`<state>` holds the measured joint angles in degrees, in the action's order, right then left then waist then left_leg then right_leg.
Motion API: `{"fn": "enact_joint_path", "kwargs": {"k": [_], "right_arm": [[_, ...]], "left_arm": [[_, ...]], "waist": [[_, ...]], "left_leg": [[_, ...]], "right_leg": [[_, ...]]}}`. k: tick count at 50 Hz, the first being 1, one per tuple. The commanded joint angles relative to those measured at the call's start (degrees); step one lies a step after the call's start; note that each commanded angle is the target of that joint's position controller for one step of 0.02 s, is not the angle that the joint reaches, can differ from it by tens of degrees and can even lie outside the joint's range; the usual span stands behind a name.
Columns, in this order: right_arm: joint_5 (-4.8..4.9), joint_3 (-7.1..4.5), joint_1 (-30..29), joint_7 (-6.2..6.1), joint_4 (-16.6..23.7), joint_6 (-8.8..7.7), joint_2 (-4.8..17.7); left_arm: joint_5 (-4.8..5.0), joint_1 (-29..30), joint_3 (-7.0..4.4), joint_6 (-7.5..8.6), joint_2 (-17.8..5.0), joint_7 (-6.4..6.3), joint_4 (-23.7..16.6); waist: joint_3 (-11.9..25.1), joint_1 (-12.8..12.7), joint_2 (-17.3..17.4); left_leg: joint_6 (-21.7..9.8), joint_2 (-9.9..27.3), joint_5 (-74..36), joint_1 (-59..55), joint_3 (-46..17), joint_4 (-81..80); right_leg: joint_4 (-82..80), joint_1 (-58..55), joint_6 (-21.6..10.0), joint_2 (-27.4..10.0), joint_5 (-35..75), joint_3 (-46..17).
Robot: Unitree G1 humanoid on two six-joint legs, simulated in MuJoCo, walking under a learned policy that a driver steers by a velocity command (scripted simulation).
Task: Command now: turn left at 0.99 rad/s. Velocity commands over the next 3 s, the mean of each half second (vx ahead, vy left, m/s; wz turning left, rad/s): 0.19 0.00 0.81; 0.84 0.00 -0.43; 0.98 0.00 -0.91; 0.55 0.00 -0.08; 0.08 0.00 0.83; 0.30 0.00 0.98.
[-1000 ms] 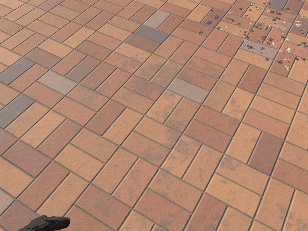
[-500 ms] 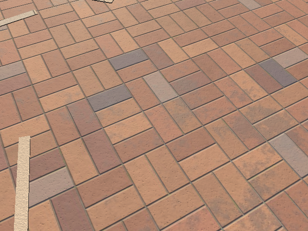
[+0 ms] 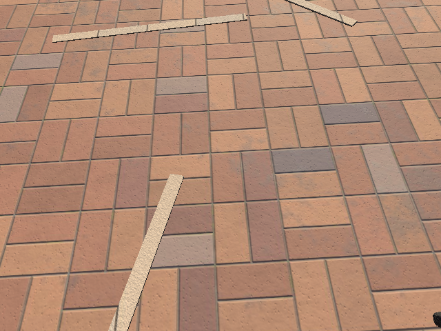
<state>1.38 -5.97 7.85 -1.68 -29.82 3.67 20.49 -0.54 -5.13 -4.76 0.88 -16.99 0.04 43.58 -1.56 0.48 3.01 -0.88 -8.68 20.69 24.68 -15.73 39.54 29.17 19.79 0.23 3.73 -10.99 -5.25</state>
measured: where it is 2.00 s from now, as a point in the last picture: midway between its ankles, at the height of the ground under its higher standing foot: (209, 131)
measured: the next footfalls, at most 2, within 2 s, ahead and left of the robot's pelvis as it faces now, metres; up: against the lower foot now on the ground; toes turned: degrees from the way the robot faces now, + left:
left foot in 0.40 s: -0.02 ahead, +0.15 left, +0.00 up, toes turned +25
right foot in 0.88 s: +0.42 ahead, +0.17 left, +0.00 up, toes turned +10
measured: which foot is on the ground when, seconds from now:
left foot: up 0.00-0.38, down 0.40-0.88, up 0.90-1.00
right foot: down 0.00-0.40, up 0.42-0.86, down 0.88-1.00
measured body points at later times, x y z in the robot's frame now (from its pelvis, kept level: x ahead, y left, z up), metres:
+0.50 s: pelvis +0.04 +0.07 +0.00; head +0.04 +0.10 +0.45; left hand +0.05 +0.38 -0.11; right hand +0.23 -0.15 -0.09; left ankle -0.06 +0.13 -0.73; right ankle +0.06 -0.10 -0.66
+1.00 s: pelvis +0.37 +0.17 -0.01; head +0.39 +0.18 +0.44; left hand +0.37 +0.47 -0.14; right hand +0.53 -0.05 -0.12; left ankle +0.22 +0.29 -0.61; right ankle +0.38 +0.16 -0.73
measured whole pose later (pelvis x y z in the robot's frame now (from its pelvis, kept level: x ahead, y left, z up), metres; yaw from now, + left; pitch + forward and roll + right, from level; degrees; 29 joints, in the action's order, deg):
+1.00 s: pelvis +0.37 +0.17 -0.01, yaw +6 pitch +0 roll -1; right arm -3.2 0.9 13.1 0.3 -42.6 -5.7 13.1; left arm -0.8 -19.7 -4.3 0.5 -19.0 1.3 48.4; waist -1.9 -1.7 -0.3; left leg -0.4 1.2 17.0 21.6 -3.8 78.7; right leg 33.7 17.3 -11.1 12.3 -16.5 2.5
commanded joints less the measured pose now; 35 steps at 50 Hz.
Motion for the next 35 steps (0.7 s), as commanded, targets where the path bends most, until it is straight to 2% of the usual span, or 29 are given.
{"fn": "enact_joint_path", "kwargs": {"k": [1,2,3,4,5,7,9,13,14,16,17,18,19,20,21,22,23,24,25,26,27,28,29,30,32,35], "right_arm": [[-0.39,-3.03,4.48,0.66,3.82,-1.46,10.39],[-0.15,-3.44,4.61,0.75,2.35,-1.21,10.98],[-0.32,-3.19,5.23,0.59,1.34,-0.71,9.51],[-0.22,-2.63,5.46,0.83,1.41,-0.40,7.87],[0.19,-2.04,4.60,1.08,1.84,-0.34,6.42],[0.62,-1.10,0.99,1.18,3.40,-0.51,4.46],[0.35,-0.68,-0.94,1.37,4.32,-0.59,3.69],[-0.05,-0.22,-0.32,2.12,4.13,-0.43,2.64],[-0.04,-0.14,0.04,2.23,3.62,-0.33,2.66],[0.35,-0.31,1.93,2.73,2.83,-0.42,3.04],[0.51,-0.44,4.21,3.04,1.58,-0.65,3.10],[0.61,-0.47,8.41,3.23,-0.92,-1.07,2.48],[0.54,-0.72,14.79,3.02,-4.85,-1.56,2.47],[0.44,-1.50,23.00,2.63,-8.71,-2.23,4.00],[-0.47,-1.47,27.09,2.16,-8.86,-3.65,8.37],[-0.65,-1.92,22.35,2.74,-4.80,-5.94,11.42],[-0.79,-1.03,19.81,3.08,-4.63,-7.44,8.24],[-0.88,-0.02,17.61,3.02,-4.99,-8.17,6.03],[-4.00,0.38,14.71,2.33,-5.79,-6.54,6.26],[-3.73,0.76,13.01,1.95,-5.73,-6.47,5.72],[-3.32,1.32,12.93,2.17,-6.42,-6.95,4.46],[-3.06,1.69,14.20,2.47,-7.30,-7.47,3.47],[-3.14,1.83,15.94,2.68,-8.33,-7.81,2.83],[-3.37,1.81,17.88,2.63,-9.15,-8.07,2.76],[-3.72,1.88,20.04,2.29,-10.88,-8.47,2.72],[-3.58,2.66,19.41,1.69,-12.65,-9.27,1.05]], "left_arm": [[-1.90,2.80,-2.37,0.49,-9.10,-1.02,-5.80],[-1.17,5.11,-1.73,0.20,-6.40,-1.70,-6.66],[-0.47,5.93,-1.43,-0.18,-5.69,-2.39,-7.21],[0.00,5.70,-1.21,-0.43,-5.62,-2.94,-7.21],[-0.14,4.54,-1.14,-0.68,-6.01,-3.35,-7.07],[-0.69,0.86,-1.49,-1.09,-7.16,-3.57,-6.41],[-0.89,-1.50,-1.99,-1.40,-8.42,-3.31,-6.00],[-0.38,0.04,-3.11,-1.67,-10.92,-2.02,-6.27],[0.23,-1.32,-3.45,-1.44,-11.60,-1.54,-5.87],[2.05,-2.30,-3.75,-0.40,-12.49,-0.59,-5.15],[2.76,-1.47,-3.58,0.00,-12.25,-0.24,-5.07],[3.23,-0.03,-3.26,0.19,-11.44,0.02,-4.91],[2.94,0.05,-2.59,0.38,-8.95,0.22,-4.48],[1.81,0.51,-1.21,0.75,-4.39,0.78,-4.45],[-0.64,2.64,0.99,1.74,1.84,1.80,-6.47],[1.93,6.21,-0.19,3.59,-3.00,1.98,-10.43],[3.93,10.80,-1.01,4.77,-7.08,2.24,-11.11],[3.57,8.98,-1.14,5.41,-7.58,2.37,-10.42],[-4.99,3.97,-0.18,3.14,-5.73,3.26,-5.93],[-4.98,-0.86,-0.45,1.56,-5.78,4.12,-4.07],[-3.70,-2.60,-0.40,0.32,-5.94,4.59,-2.60],[-2.35,-2.32,-0.33,-0.53,-5.79,4.86,-2.28],[-1.13,-1.05,-0.14,-0.98,-5.34,4.93,-2.30],[-0.31,1.01,-0.01,-1.07,-4.96,4.82,-2.79],[-0.16,3.69,0.19,-0.87,-4.37,4.76,-3.48],[-1.05,6.14,1.09,-0.45,-3.68,5.36,-4.11]], "waist": [[5.52,2.57,-15.40],[4.11,2.44,-11.95],[3.66,2.32,-9.85],[2.79,1.66,-9.46],[2.37,0.99,-9.11],[2.83,-1.78,-10.24],[4.38,-3.45,-11.11],[6.02,-2.81,-12.25],[7.11,-3.28,-12.06],[6.77,-2.09,-13.35],[6.15,-0.47,-13.30],[5.56,2.10,-11.79],[5.58,4.44,-8.15],[5.60,7.47,1.40],[3.52,7.28,17.26],[3.85,7.08,14.71],[-1.86,7.56,7.25],[-4.03,5.24,5.77],[-3.57,2.89,2.24],[-3.45,0.79,4.48],[-3.09,0.47,5.09],[-3.38,0.77,4.36],[-4.33,1.48,3.14],[-5.32,2.64,2.07],[-7.15,3.06,1.54],[-8.51,2.66,1.43]], "left_leg": [[2.47,5.47,10.65,12.72,5.06,24.11],[3.31,6.71,6.39,12.31,6.37,26.98],[4.16,7.29,3.29,13.04,7.60,30.50],[4.95,8.17,1.52,14.50,8.87,33.24],[5.43,9.30,0.28,15.07,11.05,32.74],[6.41,11.27,-0.96,16.91,13.66,28.10],[7.20,13.01,-0.23,16.64,14.44,23.42],[6.03,14.05,-0.51,6.99,17.65,12.15],[5.22,13.27,0.36,3.36,19.05,9.69],[2.36,12.43,2.74,-2.31,19.97,4.44],[0.64,11.82,2.92,-6.09,20.79,0.42],[-1.08,10.72,0.07,-12.27,22.62,-5.34],[-2.52,8.41,-0.26,-21.25,24.58,-8.87],[-4.83,10.02,3.77,-32.13,18.90,-12.94],[-8.99,23.41,2.95,-38.14,-3.79,-15.60],[-19.18,31.69,22.34,-35.19,-26.06,-28.20],[-18.71,31.81,25.99,-32.66,-24.15,-31.94],[-16.80,30.38,20.92,-31.03,-19.36,-31.10],[-10.91,24.15,12.93,-25.49,-8.93,-32.09],[-8.47,20.57,6.54,-22.76,-2.05,-33.24],[-7.29,18.77,1.63,-21.72,2.54,-33.99],[-6.78,18.47,-2.12,-22.14,5.37,-34.25],[-6.32,18.55,-4.88,-22.84,7.86,-34.73],[-5.76,18.94,-6.54,-24.00,10.29,-35.00],[-4.54,19.66,-9.41,-25.94,14.41,-35.87],[-3.13,19.84,-17.60,-27.23,20.21,-38.28]], "right_leg": [[-14.13,-11.12,-14.59,-25.63,6.67,-23.57],[-13.31,-9.39,-12.20,-21.40,3.73,-16.42],[-12.56,-9.79,-10.49,-18.37,2.68,-11.83],[-12.50,-10.14,-10.67,-17.87,5.21,-8.72],[-12.84,-10.55,-10.87,-17.18,7.56,-5.46],[-13.10,-14.84,-11.91,-17.66,10.94,-2.09],[-12.87,-18.68,-12.96,-19.56,13.62,-0.28],[-12.11,-16.24,-11.78,-21.08,16.10,6.72],[-13.27,-14.43,-11.36,-21.22,8.28,7.06],[-15.85,-10.92,-10.26,-22.21,-11.40,5.29],[-15.97,-8.73,-9.44,-22.48,-17.82,5.02],[-14.08,-5.30,-8.27,-21.71,-22.03,6.57],[-8.86,0.26,-6.71,-19.50,-25.35,9.61],[7.37,9.31,-3.97,-15.07,-24.53,14.96],[35.49,27.49,-0.49,-9.67,-27.73,14.92],[41.35,40.60,-0.65,-5.60,-22.30,6.23],[42.38,44.19,-2.21,-9.04,-15.37,2.93],[40.07,44.46,-2.84,-10.30,-8.43,2.48],[36.26,34.88,-1.01,-11.64,-2.05,5.26],[35.06,29.04,0.12,-11.05,1.20,6.93],[35.88,26.40,0.71,-10.71,3.58,7.73],[36.28,26.45,0.76,-10.29,4.83,7.51],[35.89,27.77,0.52,-9.50,5.73,6.57],[34.83,29.49,0.20,-7.51,6.22,4.18],[30.95,31.99,-0.80,-4.70,7.97,2.17],[23.62,30.15,-3.10,-4.63,11.28,7.23]]}}
Over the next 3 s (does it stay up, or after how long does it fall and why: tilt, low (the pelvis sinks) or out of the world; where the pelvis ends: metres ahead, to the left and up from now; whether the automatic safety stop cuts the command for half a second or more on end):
stays up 1.40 0.01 0.02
